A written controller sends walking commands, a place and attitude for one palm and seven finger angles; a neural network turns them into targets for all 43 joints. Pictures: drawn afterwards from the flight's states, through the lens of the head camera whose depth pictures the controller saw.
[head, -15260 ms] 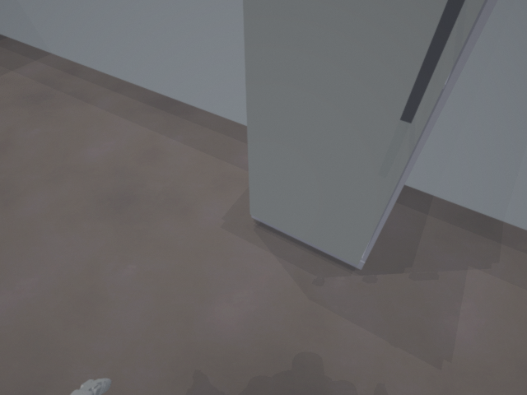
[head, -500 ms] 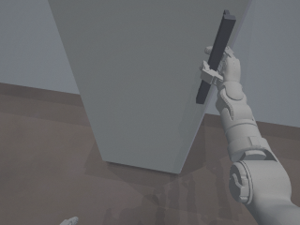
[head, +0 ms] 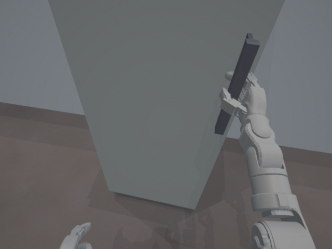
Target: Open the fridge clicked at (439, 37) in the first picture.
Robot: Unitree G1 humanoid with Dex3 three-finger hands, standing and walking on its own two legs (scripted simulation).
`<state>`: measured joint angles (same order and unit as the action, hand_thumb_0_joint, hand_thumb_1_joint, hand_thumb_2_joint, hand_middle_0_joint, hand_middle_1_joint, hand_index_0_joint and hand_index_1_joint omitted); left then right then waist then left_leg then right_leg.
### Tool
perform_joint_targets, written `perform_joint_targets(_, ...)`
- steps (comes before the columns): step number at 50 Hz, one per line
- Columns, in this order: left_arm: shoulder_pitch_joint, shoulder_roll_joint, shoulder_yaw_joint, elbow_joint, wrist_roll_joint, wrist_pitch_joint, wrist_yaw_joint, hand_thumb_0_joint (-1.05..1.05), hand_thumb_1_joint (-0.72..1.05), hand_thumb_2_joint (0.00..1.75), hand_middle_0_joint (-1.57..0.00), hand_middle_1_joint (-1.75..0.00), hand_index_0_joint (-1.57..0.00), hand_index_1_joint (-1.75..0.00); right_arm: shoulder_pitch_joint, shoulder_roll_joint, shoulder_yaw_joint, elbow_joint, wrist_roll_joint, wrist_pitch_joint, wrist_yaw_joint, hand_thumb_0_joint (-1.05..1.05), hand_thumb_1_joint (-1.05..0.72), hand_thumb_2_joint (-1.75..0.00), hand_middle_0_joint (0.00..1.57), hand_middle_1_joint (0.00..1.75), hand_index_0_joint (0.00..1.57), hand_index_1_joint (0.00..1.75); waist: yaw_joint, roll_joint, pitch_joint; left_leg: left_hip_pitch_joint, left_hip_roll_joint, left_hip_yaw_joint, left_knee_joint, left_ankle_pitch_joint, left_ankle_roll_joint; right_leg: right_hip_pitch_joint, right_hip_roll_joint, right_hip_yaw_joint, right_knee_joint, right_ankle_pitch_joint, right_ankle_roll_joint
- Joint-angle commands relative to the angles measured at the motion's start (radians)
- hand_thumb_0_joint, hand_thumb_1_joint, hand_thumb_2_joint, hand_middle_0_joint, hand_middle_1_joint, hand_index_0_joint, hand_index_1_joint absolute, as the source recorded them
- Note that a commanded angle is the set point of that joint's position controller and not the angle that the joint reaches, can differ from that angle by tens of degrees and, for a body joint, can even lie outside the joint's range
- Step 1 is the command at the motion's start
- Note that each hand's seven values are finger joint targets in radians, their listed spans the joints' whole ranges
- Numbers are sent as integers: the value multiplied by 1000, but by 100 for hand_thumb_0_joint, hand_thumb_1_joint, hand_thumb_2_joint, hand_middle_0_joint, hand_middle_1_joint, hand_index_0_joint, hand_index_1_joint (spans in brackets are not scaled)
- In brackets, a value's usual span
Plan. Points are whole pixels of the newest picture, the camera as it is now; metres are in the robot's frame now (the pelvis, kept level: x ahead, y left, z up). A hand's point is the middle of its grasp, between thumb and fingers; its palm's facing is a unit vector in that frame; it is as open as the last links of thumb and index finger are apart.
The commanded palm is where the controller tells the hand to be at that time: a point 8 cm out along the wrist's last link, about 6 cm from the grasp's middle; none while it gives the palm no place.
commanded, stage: pull the door a little, standing still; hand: right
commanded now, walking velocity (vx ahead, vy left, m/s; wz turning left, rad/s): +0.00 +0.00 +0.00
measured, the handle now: (232, 90) +0.47 -0.12 +0.18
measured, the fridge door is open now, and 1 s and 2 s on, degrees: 2 28 51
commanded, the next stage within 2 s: walk backward, drawing the door open in 0.20 s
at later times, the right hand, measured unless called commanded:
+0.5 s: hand (218, 133) +0.32 -0.07 +0.18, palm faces -0.07 +0.99 -0.13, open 7.2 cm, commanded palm +0.29 -0.12 +0.18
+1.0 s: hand (191, 174) +0.22 -0.01 +0.17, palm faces -0.03 +0.98 -0.19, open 7.7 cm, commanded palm +0.19 -0.06 +0.18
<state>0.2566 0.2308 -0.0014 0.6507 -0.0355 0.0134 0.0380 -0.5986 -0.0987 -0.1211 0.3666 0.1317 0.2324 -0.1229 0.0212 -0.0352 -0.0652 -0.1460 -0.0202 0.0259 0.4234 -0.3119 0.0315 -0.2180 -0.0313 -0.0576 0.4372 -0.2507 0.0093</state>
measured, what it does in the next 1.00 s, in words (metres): shifts its weight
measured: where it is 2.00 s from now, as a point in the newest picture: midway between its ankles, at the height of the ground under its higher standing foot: outside the picture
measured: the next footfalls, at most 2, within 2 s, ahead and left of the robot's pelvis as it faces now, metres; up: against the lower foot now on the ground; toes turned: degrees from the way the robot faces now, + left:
right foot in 1.10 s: -0.07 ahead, -0.06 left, +0.00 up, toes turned -14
left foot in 1.30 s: -0.02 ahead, +0.30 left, +0.00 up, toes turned -22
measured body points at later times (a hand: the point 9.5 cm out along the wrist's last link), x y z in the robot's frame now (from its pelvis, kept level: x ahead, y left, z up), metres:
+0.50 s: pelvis -0.03 +0.01 +0.00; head -0.01 +0.03 +0.45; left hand +0.16 +0.23 -0.10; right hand +0.31 -0.12 +0.18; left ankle -0.06 +0.09 -0.74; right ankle -0.02 -0.13 -0.74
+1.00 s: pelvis -0.10 +0.07 -0.01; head -0.06 +0.10 +0.43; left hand +0.06 +0.28 -0.13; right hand +0.22 -0.07 +0.18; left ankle -0.06 +0.09 -0.74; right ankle -0.06 -0.10 -0.73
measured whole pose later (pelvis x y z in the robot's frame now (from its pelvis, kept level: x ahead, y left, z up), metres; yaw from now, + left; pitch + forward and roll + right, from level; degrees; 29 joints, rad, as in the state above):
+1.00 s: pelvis -0.10 +0.07 -0.01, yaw -7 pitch -2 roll +0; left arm 0.17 0.17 0.02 0.63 -0.01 -0.02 0.09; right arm -0.18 -0.17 0.09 -0.25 0.03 0.04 -0.08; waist 0.11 -0.06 0.13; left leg -0.27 -0.06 0.19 0.53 -0.24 0.14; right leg -0.39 -0.05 0.04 0.67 -0.29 0.02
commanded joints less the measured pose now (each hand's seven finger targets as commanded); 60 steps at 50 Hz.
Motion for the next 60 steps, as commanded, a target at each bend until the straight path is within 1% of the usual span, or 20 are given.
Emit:
perform_joint_targets(1,-73,106,28,-126,5,-27,17,0,90,90,-20,-30,-20,-30,-450,-100,-7,-240,-4,-22,-2,0,-90,-90,45,140,45,140,-18,68,-326,75,10,10,19,757,-24,207,37,20,52,561,-50)
perform_joint_targets(7,-123,101,21,-168,8,-10,10,0,90,90,-20,-30,-20,-30,-268,-74,23,-313,8,-35,15,0,-90,-90,45,140,45,140,-47,131,-337,135,27,13,22,803,-32,204,38,28,41,557,-49)
perform_joint_targets(15,-224,75,0,-251,3,19,-16,0,90,90,-20,-30,-20,-30,-26,-43,88,-640,9,7,33,0,-90,-90,45,140,45,140,-71,97,-305,155,38,12,22,811,-36,200,38,28,27,509,-45)
perform_joint_targets(16,-227,113,9,-247,18,34,15,0,90,90,-20,-30,-20,-30,-285,-266,78,-732,-44,-148,42,0,-90,-90,45,140,45,140,0,91,-126,-54,92,-57,-76,722,-85,147,-1,7,104,447,-77)
perform_joint_targets(17,-212,94,14,-211,29,46,24,0,90,90,-20,-30,-20,-30,-206,-254,51,-634,-57,-205,35,0,-90,-90,45,140,45,140,2,119,-99,-79,102,-53,-100,648,-74,131,1,34,117,372,-72)
perform_joint_targets(18,-215,86,11,-211,35,57,25,0,90,90,-20,-30,-20,-30,-58,-161,132,-591,-59,-233,47,0,-90,-90,45,140,45,140,1,126,-105,-84,101,-31,-81,588,-67,151,-10,52,100,367,-67)
perform_joint_targets(19,-216,77,9,-224,35,60,26,0,90,90,-20,-30,-20,-30,-11,-143,155,-618,-58,-263,58,0,-90,-90,45,140,45,140,0,106,-139,-88,92,-14,-62,529,-62,189,-29,64,78,417,-64)
perform_joint_targets(23,-206,69,19,-246,37,60,26,0,90,90,-20,-30,-20,-30,18,-166,154,-736,-64,-347,69,0,-90,-90,45,140,45,140,21,9,-261,-83,56,5,3,512,-65,325,-78,77,76,681,-67)
perform_joint_targets(26,-205,54,18,-262,37,58,22,0,90,90,-20,-30,-20,-30,48,-169,153,-816,-75,-378,71,0,-90,-90,45,140,45,140,29,4,-319,-54,46,19,33,528,-61,347,-94,90,76,774,-62)
perform_joint_targets(40,-220,21,26,-226,25,-25,31,0,90,90,-20,-30,-20,-30,92,-157,174,-919,-94,-378,74,0,-90,-90,45,140,45,140,54,-7,-208,-11,50,-3,2,166,-51,40,-111,204,-62,242,-71)
perform_joint_targets(46,-215,-6,33,-183,16,-86,46,0,90,90,-20,-30,-20,-30,94,-176,156,-970,-96,-358,64,0,-90,-90,45,140,45,140,45,129,-161,-127,192,-17,-157,-35,19,23,24,46,233,-9,-3)
perform_joint_targets(49,-206,-16,28,-178,34,-122,58,0,90,90,-20,-30,-20,-30,110,-159,161,-1002,-112,-355,67,0,-90,-90,45,140,45,140,26,171,-112,-48,242,38,-108,108,84,-154,25,15,436,-160,6)
perform_joint_targets(51,-185,-23,19,-177,47,-153,59,0,90,90,-20,-30,-20,-30,105,-120,198,-1012,-115,-362,76,0,-90,-90,45,140,45,140,25,150,-97,34,247,84,-20,304,108,-190,-11,0,369,-163,7)
perform_joint_targets(53,-115,-10,24,-153,44,-188,61,0,90,90,-20,-30,-20,-30,65,-101,233,-1028,-104,-372,80,0,-90,-90,45,140,45,140,80,94,-112,-82,178,133,228,460,34,11,-53,67,94,-35,-20)
perform_joint_targets(54,-85,37,42,-155,46,-203,55,0,90,90,-20,-30,-20,-30,35,-92,255,-1039,-92,-387,86,0,-90,-90,45,140,45,140,121,-60,-123,-373,60,139,479,288,-96,248,-240,403,-118,355,-133)
perform_joint_targets(55,-124,65,61,-170,85,-204,39,0,90,90,-20,-30,-20,-30,-9,-86,248,-1038,-107,-414,97,0,-90,-90,45,140,45,140,78,-255,-149,-512,-1,-26,770,-189,-164,313,-495,842,-214,589,-263)
perform_joint_targets(56,-194,62,60,-168,91,-199,21,0,90,90,-20,-30,-20,-30,32,-126,206,-1018,-126,-413,110,0,-90,-90,45,140,45,140,40,-109,-157,-452,47,-195,861,-155,-71,207,-517,900,-201,433,-246)
perform_joint_targets(57,-244,75,77,-174,88,-183,24,0,90,90,-20,-30,-20,-30,9,-178,154,-1081,-128,-411,117,0,-90,-90,45,140,45,140,31,-60,-141,-443,70,-225,850,-174,-67,116,-498,845,-152,355,-248)
perform_joint_targets(58,-286,63,76,-150,76,-188,22,0,90,90,-20,-30,-20,-30,8,-154,165,-1081,-131,-424,126,0,-90,-90,45,140,45,140,5,-8,-102,-403,103,-291,786,-150,-60,22,-485,711,-95,288,-236)
perform_joint_targets(60,-249,55,78,-130,58,-202,9,0,90,90,-20,-30,-20,-30,78,-70,204,-1011,-120,-415,124,0,-90,-90,45,140,45,140,-16,22,-159,-85,56,-152,414,-95,-52,-127,-289,400,-54,153,-113)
